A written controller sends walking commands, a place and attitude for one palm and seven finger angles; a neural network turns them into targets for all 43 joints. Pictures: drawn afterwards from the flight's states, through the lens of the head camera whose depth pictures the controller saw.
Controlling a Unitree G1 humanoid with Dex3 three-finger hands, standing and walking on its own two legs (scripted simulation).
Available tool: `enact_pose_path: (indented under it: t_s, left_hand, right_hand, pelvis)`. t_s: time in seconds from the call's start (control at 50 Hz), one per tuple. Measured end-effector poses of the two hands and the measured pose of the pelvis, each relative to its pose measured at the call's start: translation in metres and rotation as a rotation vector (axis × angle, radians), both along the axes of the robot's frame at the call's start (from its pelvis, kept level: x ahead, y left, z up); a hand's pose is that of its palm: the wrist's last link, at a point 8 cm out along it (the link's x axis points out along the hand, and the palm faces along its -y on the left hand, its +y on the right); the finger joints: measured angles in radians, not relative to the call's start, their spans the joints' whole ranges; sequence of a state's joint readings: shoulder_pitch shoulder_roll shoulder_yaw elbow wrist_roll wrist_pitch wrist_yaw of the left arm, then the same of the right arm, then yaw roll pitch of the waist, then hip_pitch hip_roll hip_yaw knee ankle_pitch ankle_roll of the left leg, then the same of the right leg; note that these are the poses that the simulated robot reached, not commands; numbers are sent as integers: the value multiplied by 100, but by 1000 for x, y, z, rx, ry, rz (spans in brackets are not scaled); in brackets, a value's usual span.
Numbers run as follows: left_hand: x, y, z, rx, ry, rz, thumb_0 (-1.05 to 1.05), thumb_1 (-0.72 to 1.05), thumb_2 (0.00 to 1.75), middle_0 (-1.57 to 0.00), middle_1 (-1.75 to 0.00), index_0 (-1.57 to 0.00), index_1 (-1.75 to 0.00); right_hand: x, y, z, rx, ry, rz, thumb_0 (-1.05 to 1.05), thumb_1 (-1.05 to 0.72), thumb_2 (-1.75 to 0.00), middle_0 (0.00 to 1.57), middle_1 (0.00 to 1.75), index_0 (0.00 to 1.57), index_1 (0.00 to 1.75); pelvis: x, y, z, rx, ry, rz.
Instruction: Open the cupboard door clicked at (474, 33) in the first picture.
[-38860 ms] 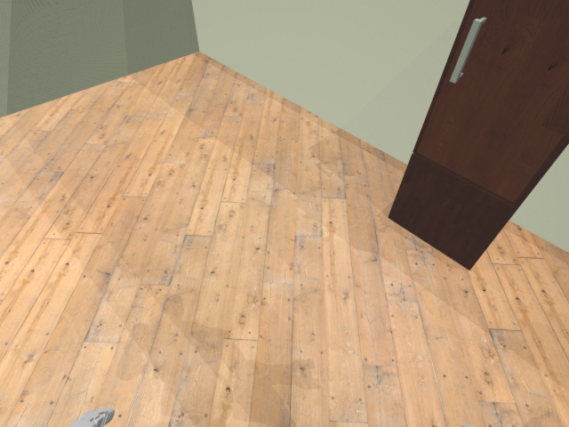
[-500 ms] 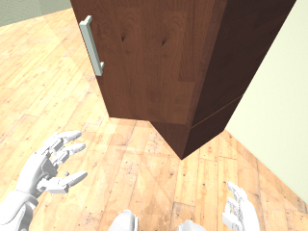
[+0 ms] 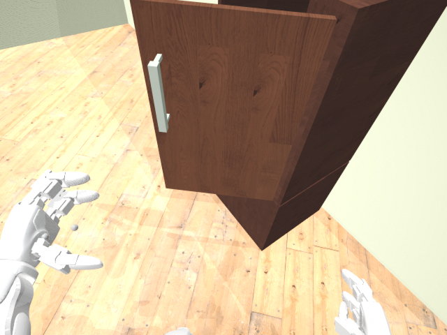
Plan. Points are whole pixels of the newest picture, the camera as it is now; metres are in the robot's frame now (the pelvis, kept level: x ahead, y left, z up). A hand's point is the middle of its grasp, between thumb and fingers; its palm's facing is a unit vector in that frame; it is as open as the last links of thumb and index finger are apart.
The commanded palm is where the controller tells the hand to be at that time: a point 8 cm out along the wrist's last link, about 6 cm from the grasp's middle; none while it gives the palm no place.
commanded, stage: raise the hand with hooked fingers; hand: left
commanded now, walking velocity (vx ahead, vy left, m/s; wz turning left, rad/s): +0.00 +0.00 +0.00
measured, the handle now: (161, 95) +0.58 +0.19 +0.10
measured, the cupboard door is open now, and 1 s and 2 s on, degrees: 49 49 49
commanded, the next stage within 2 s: move the hooked fingers beside the handle in 0.88 s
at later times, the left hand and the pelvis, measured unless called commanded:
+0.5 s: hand (58, 190) +0.30 +0.29 +0.12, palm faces -0.02 -1.00 -0.03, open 14.0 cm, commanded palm +0.26 +0.32 +0.12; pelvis +0.01 +0.00 +0.02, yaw +0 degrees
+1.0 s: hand (83, 199) +0.29 +0.24 +0.11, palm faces -0.01 -1.00 -0.02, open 14.0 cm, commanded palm +0.27 +0.29 +0.12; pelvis +0.00 -0.03 +0.02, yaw +0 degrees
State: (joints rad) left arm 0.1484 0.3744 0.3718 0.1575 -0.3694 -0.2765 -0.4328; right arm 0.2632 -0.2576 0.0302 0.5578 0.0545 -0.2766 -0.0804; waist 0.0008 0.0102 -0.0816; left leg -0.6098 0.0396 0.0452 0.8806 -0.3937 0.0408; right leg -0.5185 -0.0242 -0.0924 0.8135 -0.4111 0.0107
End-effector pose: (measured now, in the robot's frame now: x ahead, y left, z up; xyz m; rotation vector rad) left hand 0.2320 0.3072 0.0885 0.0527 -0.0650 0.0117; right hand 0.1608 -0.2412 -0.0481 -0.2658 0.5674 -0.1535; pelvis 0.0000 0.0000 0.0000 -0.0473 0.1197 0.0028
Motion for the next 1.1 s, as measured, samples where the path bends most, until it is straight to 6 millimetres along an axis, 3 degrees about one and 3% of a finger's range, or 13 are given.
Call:
enact_pose_path:
  t_s: [0.1, 0.2, 0.32, 0.42, 0.68, 0.86, 1.1]
  left_hand:
    - [5, 14, -1, -13, 96, -6, 0, -42, 33, -29, -115, -30, -115]
    - [11, 20, -3, -19, 137, -7, -1, -47, 31, -29, -118, -30, -118]
    - [25, 31, 23, 9, 38, 11, -1, -49, 30, -30, -119, -30, -120]
    - [39, 38, 34, -3, 67, 1, -1, -50, 30, -30, -120, -30, -120]
    - [42, 10, 20, -37, 91, -15, -1, -50, 30, -30, -120, -30, -120]
    - [37, 0, 29, -25, 71, -6, -1, -50, 30, -30, -120, -30, -120]
    - [41, -10, 25, -42, 77, -4, -1, -50, 30, -30, -120, -31, -120]
  right_hand:
    - [14, 22, 4, 36, -18, 47, 1, -90, -90, 20, 30, 20, 30]
    - [15, 31, 2, 32, 9, 68, 1, -90, -90, 20, 30, 20, 30]
    - [4, 27, 0, 18, 63, 58, 1, -90, -90, 20, 30, 20, 30]
    - [-6, 15, -3, 14, 97, 20, 1, -90, -90, 20, 30, 20, 30]
    - [-19, -19, -1, -4, 122, -24, 1, -90, -90, 20, 30, 20, 30]
    - [-13, -28, -4, 17, 103, -26, 1, -90, -90, 20, 30, 20, 30]
    - [-13, -37, -8, 20, 101, -25, 1, -90, -90, 20, 30, 20, 30]
  pelvis:
    - [2, 7, 4, -2, -12, 6]
    - [0, 10, 7, -3, -23, 9]
    - [2, 9, 11, -1, -33, 10]
    - [5, 6, 15, 2, -37, 11]
    - [6, -10, 17, 16, -30, -5]
    - [6, -23, 17, 21, -37, 0]
    - [0, -32, 15, 26, -38, 2]
